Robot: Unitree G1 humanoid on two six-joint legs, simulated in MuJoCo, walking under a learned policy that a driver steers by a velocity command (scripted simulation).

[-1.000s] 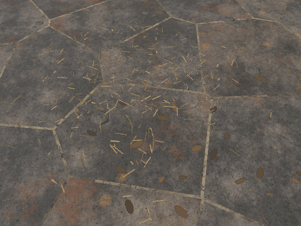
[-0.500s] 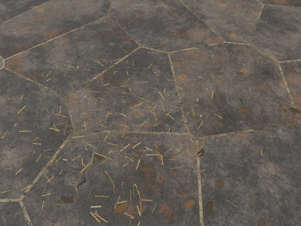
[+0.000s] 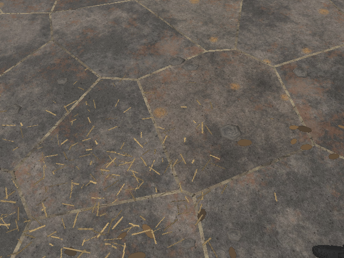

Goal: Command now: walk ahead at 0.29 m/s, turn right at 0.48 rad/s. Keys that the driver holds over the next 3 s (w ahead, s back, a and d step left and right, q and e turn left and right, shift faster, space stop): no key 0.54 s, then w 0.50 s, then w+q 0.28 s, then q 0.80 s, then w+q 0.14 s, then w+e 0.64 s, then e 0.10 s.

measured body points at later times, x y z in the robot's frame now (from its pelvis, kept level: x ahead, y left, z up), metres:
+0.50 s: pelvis +0.15 +0.04 -0.01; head +0.17 +0.04 +0.43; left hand +0.28 +0.30 -0.14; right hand +0.27 -0.21 -0.13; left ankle +0.24 +0.14 -0.75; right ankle +0.13 -0.10 -0.75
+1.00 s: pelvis +0.30 +0.03 +0.00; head +0.32 +0.03 +0.45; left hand +0.48 +0.27 -0.10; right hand +0.27 -0.24 -0.13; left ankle +0.24 +0.14 -0.75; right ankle +0.34 -0.13 -0.68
